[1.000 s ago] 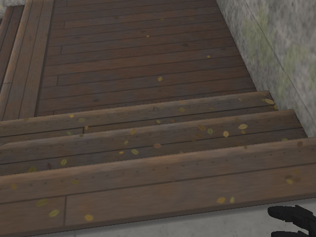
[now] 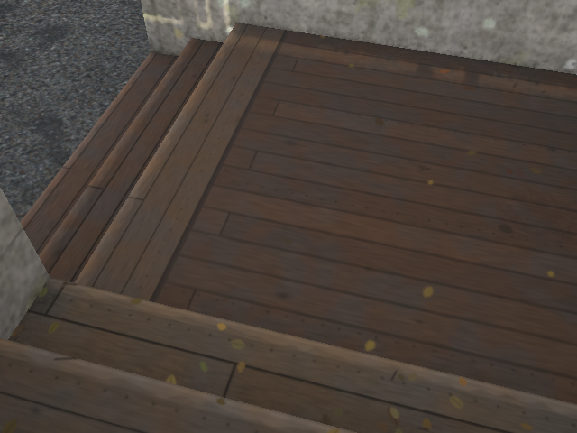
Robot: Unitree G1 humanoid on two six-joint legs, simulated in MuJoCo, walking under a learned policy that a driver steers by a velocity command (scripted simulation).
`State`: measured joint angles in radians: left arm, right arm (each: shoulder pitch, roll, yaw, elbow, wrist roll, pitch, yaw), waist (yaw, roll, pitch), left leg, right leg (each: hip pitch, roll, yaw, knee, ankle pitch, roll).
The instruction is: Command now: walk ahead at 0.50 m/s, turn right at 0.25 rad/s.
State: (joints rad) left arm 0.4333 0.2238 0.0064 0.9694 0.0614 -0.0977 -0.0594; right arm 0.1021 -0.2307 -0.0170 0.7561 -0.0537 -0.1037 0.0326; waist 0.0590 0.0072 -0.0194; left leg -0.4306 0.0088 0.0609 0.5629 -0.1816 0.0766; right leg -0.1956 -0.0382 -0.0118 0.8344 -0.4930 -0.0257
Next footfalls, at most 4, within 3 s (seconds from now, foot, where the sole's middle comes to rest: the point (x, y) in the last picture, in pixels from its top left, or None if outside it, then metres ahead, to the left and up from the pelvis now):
0.64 right None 0.40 -0.28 -0.92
1.16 left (359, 384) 0.76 -0.15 -1.07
1.60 right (437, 399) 0.73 -0.37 -1.07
2.24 left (348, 399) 0.71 -0.11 -1.07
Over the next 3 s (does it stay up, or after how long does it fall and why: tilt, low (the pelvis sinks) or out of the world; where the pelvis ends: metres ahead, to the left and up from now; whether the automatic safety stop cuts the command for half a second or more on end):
stays up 0.71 -0.27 -0.30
